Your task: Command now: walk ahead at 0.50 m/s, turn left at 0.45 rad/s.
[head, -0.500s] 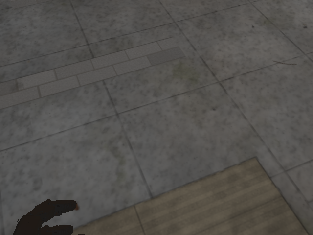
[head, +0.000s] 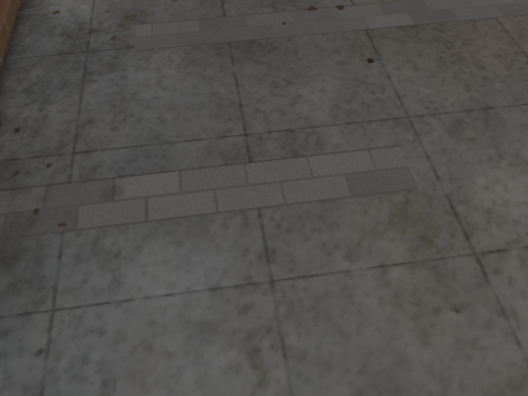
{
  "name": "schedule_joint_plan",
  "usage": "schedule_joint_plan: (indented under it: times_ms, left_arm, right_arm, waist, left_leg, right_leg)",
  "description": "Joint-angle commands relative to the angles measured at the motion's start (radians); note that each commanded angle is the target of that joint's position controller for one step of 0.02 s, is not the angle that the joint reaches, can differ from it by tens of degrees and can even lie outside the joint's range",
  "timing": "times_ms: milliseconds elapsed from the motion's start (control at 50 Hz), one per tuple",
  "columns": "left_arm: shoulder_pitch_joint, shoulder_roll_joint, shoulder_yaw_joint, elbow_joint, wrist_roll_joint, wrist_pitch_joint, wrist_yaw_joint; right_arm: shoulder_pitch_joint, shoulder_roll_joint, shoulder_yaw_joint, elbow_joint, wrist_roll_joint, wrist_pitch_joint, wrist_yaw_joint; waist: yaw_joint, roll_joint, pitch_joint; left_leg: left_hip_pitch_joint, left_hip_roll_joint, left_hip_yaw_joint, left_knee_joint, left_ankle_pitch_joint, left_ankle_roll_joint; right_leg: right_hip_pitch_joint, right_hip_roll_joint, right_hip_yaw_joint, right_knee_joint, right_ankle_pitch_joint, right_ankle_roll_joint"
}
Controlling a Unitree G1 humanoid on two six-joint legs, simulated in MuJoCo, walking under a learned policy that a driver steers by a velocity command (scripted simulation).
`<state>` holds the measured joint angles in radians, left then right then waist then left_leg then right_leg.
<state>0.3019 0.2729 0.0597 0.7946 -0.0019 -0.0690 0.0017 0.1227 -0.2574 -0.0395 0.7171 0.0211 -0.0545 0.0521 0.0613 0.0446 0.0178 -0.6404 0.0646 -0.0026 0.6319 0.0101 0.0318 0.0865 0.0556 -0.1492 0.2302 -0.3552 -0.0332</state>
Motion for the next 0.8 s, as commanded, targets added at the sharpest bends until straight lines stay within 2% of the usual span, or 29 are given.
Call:
schedule_joint_plan:
  times_ms: [20,40,60,80,100,120,140,160,180,200,240,280,320,360,420,460,500,520,540,560,580,600,620,640,660,700,720,760,800]
  left_arm:
    - [-0.004,0.195,0.052,-0.044,-0.009,0.015,0.020]
    - [-0.014,0.208,0.054,-0.048,-0.009,0.023,0.027]
    - [-0.030,0.205,0.051,-0.053,-0.012,0.028,0.033]
    - [-0.014,0.169,0.034,-0.074,0.003,0.017,0.038]
    - [0.103,0.026,-0.012,-0.119,0.029,-0.014,0.014]
    - [-0.002,0.121,0.001,-0.120,-0.002,-0.052,-0.005]
    - [-0.095,0.154,0.009,-0.156,-0.036,-0.070,-0.014]
    - [-0.124,0.141,0.003,-0.166,-0.024,-0.080,-0.009]
    - [-0.138,0.145,0.009,-0.166,0.002,-0.079,-0.002]
    - [-0.120,0.150,0.015,-0.168,0.010,-0.068,-0.001]
    - [-0.088,0.130,0.013,-0.166,0.017,-0.046,0.002]
    - [-0.118,0.104,0.003,-0.174,0.021,-0.031,0.007]
    - [-0.196,0.077,-0.009,-0.192,0.023,-0.030,0.007]
    - [-0.270,0.063,-0.016,-0.204,0.017,-0.035,0.001]
    - [-0.344,0.084,-0.009,-0.225,-0.001,-0.045,-0.012]
    - [-0.345,0.112,0.004,-0.228,-0.004,-0.054,-0.019]
    - [-0.283,0.133,0.018,-0.213,-0.007,-0.062,-0.022]
    - [-0.202,0.145,0.029,-0.190,0.000,-0.067,-0.019]
    - [-0.085,0.178,0.042,-0.176,0.018,-0.073,-0.014]
    - [0.043,0.255,0.060,-0.160,0.038,-0.070,-0.009]
    - [0.107,0.251,0.068,-0.114,0.012,-0.057,-0.021]
    - [0.062,0.168,0.046,-0.131,-0.008,-0.053,-0.020]
    - [0.001,0.131,0.032,-0.140,0.001,-0.044,-0.016]
    - [-0.049,0.114,0.022,-0.142,0.013,-0.039,-0.017]
    - [-0.080,0.091,0.012,-0.140,0.017,-0.040,-0.018]
    - [-0.092,0.074,0.004,-0.117,0.018,-0.046,-0.021]
    - [-0.096,0.082,0.005,-0.104,0.015,-0.047,-0.021]
    - [-0.110,0.122,0.014,-0.084,0.010,-0.037,-0.013]
    - [-0.104,0.148,0.019,-0.066,0.002,-0.020,-0.005]
  right_arm:
    - [-0.079,-0.099,-0.028,-0.121,-0.002,-0.014,0.017]
    - [0.005,-0.128,-0.044,-0.109,-0.003,-0.010,0.015]
    - [0.156,-0.176,-0.071,-0.077,-0.001,-0.008,0.006]
    - [0.314,-0.260,-0.100,-0.050,0.000,0.000,-0.014]
    - [0.295,-0.340,-0.108,-0.060,0.002,-0.011,-0.016]
    - [0.338,-0.248,-0.087,-0.071,0.002,-0.013,-0.017]
    - [0.292,-0.210,-0.077,-0.071,-0.004,-0.016,-0.022]
    - [0.224,-0.193,-0.071,-0.084,0.000,-0.016,-0.024]
    - [0.164,-0.169,-0.063,-0.097,-0.001,-0.013,-0.026]
    - [0.134,-0.151,-0.054,-0.112,-0.013,-0.013,-0.030]
    - [0.113,-0.155,-0.055,-0.113,-0.012,-0.015,-0.037]
    - [0.122,-0.178,-0.060,-0.102,-0.008,-0.015,-0.049]
    - [0.140,-0.196,-0.066,-0.088,-0.001,-0.010,-0.060]
    - [0.170,-0.199,-0.067,-0.074,0.004,-0.001,-0.066]
    - [0.223,-0.202,-0.068,-0.053,0.009,0.010,-0.068]
    - [0.233,-0.193,-0.066,-0.047,0.010,0.015,-0.070]
    - [0.211,-0.187,-0.066,-0.049,0.004,0.019,-0.072]
    - [0.201,-0.164,-0.059,-0.052,-0.001,0.018,-0.070]
    - [0.201,-0.115,-0.041,-0.062,-0.009,0.013,-0.065]
    - [0.301,-0.058,-0.022,-0.075,-0.006,0.005,-0.066]
    - [0.375,-0.080,-0.017,-0.068,0.014,-0.003,-0.066]
    - [0.305,-0.164,-0.036,-0.061,0.020,-0.004,-0.065]
    - [0.192,-0.181,-0.042,-0.080,0.009,-0.001,-0.065]
    - [0.130,-0.168,-0.041,-0.099,-0.008,-0.002,-0.067]
    - [0.117,-0.157,-0.045,-0.103,-0.020,0.000,-0.067]
    - [0.159,-0.109,-0.035,-0.088,-0.020,0.006,-0.063]
    - [0.163,-0.086,-0.027,-0.084,-0.021,0.009,-0.064]
    - [0.142,-0.056,-0.013,-0.084,-0.026,0.014,-0.065]
    - [0.105,-0.050,-0.006,-0.080,-0.023,0.017,-0.061]
  waist:
    - [-0.022,-0.128,0.005]
    - [-0.072,-0.143,-0.053]
    - [-0.158,-0.123,-0.131]
    - [-0.221,-0.018,-0.237]
    - [-0.096,0.225,-0.342]
    - [-0.190,0.116,-0.426]
    - [-0.194,0.069,-0.276]
    - [-0.151,-0.032,-0.185]
    - [-0.113,-0.061,-0.119]
    - [-0.078,-0.043,-0.098]
    - [-0.046,-0.016,-0.075]
    - [-0.046,-0.014,-0.047]
    - [-0.072,0.004,-0.033]
    - [-0.108,0.029,-0.037]
    - [-0.139,0.046,-0.040]
    - [-0.130,0.058,-0.041]
    - [-0.090,0.088,-0.047]
    - [-0.049,0.088,-0.080]
    - [0.003,0.052,-0.183]
    - [0.002,-0.140,-0.328]
    - [-0.008,-0.378,-0.362]
    - [0.015,-0.236,-0.220]
    - [0.019,-0.147,-0.103]
    - [-0.003,-0.099,-0.033]
    - [-0.032,-0.096,-0.017]
    - [-0.071,-0.135,-0.045]
    - [-0.077,-0.145,-0.058]
    - [-0.082,-0.150,-0.093]
    - [-0.066,-0.156,-0.121]
  left_leg:
    - [0.003,-0.061,0.080,-0.019,-0.156,0.053]
    - [0.122,-0.102,0.106,-0.021,-0.190,0.076]
    - [0.345,-0.139,0.106,-0.087,-0.129,0.112]
    - [0.666,-0.006,-0.114,-0.099,-0.063,0.178]
    - [1.016,0.246,-0.690,-0.173,-0.188,0.384]
    - [1.081,0.258,-0.803,-0.281,-0.283,0.386]
    - [0.979,0.229,-0.649,-0.303,-0.233,0.335]
    - [0.825,0.188,-0.539,-0.308,-0.139,0.301]
    - [0.687,0.155,-0.460,-0.323,-0.020,0.284]
    - [0.595,0.129,-0.414,-0.350,0.053,0.282]
    - [0.499,0.104,-0.367,-0.381,0.124,0.287]
    - [0.415,0.073,-0.302,-0.394,0.171,0.274]
    - [0.365,0.023,-0.246,-0.385,0.141,0.235]
    - [0.349,-0.008,-0.231,-0.361,0.075,0.200]
    - [0.400,0.018,-0.307,-0.320,-0.022,0.182]
    - [0.470,0.045,-0.381,-0.265,-0.070,0.169]
    - [0.505,0.064,-0.418,-0.204,-0.047,0.150]
    - [0.501,0.035,-0.397,-0.135,0.022,0.128]
    - [0.444,-0.011,-0.343,0.045,0.021,0.096]
    - [0.177,-0.136,-0.223,0.371,-0.233,0.025]
    - [-0.055,-0.161,-0.174,0.595,-0.594,-0.009]
    - [-0.140,-0.108,-0.206,0.676,-0.536,-0.014]
    - [-0.135,-0.079,-0.173,0.684,-0.462,-0.020]
    - [-0.104,-0.060,-0.151,0.644,-0.422,-0.026]
    - [-0.059,-0.034,-0.141,0.589,-0.405,-0.032]
    - [0.033,-0.020,-0.104,0.483,-0.408,-0.051]
    - [0.057,-0.024,-0.084,0.416,-0.392,-0.062]
    - [0.123,-0.022,-0.057,0.270,-0.309,-0.076]
    - [0.210,-0.033,-0.034,0.141,-0.178,-0.077]
  right_leg:
    - [0.061,-0.318,0.041,0.134,0.989,-0.101]
    - [0.049,-0.306,0.021,0.258,1.135,-0.085]
    - [-0.034,-0.270,-0.011,0.461,1.133,-0.054]
    - [-0.280,-0.221,-0.017,0.769,0.810,-0.012]
    - [-0.740,0.008,0.091,1.114,-0.193,0.053]
    - [-0.855,-0.012,0.275,1.200,-0.215,0.038]
    - [-0.921,-0.060,0.269,1.168,-0.122,0.022]
    - [-0.894,-0.105,0.257,1.079,-0.042,0.018]
    - [-0.840,-0.130,0.244,0.996,-0.007,0.030]
    - [-0.774,-0.147,0.247,0.962,0.016,0.040]
    - [-0.734,-0.154,0.229,0.882,0.031,0.071]
    - [-0.718,-0.144,0.203,0.769,0.093,0.101]
    - [-0.677,-0.118,0.188,0.604,0.244,0.115]
    - [-0.614,-0.080,0.181,0.448,0.379,0.116]
    - [-0.575,-0.046,0.201,0.330,0.422,0.107]
    - [-0.563,-0.043,0.229,0.275,0.372,0.084]
    - [-0.498,-0.048,0.222,0.246,0.310,0.047]
    - [-0.385,-0.048,0.201,0.208,0.323,0.017]
    - [-0.180,-0.140,0.270,0.233,0.321,-0.038]
    - [0.169,-0.346,0.596,0.224,0.243,-0.171]
    - [0.262,-0.473,0.962,0.105,-0.018,-0.277]
    - [0.161,-0.440,0.911,0.063,-0.177,-0.245]
    - [0.024,-0.396,0.745,0.062,-0.049,-0.209]
    - [-0.104,-0.356,0.627,0.058,0.192,-0.197]
    - [-0.172,-0.319,0.530,0.062,0.435,-0.187]
    - [-0.231,-0.278,0.403,0.068,0.756,-0.181]
    - [-0.241,-0.267,0.357,0.065,0.855,-0.187]
    - [-0.259,-0.256,0.289,0.062,0.926,-0.191]
    - [-0.278,-0.236,0.238,0.056,0.905,-0.177]
